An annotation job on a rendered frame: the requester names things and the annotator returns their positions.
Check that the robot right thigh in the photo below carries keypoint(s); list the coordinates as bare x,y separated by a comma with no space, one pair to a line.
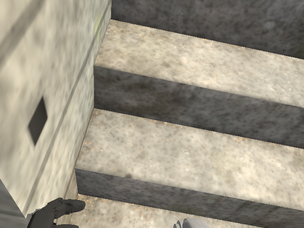
191,223

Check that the left robot hand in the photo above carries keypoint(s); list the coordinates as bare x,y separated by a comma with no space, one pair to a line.
54,209

